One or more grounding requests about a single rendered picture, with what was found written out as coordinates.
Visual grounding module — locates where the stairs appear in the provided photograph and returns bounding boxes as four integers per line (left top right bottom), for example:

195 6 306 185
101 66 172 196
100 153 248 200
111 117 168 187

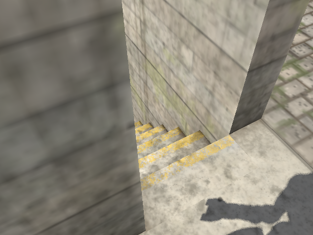
134 121 211 179

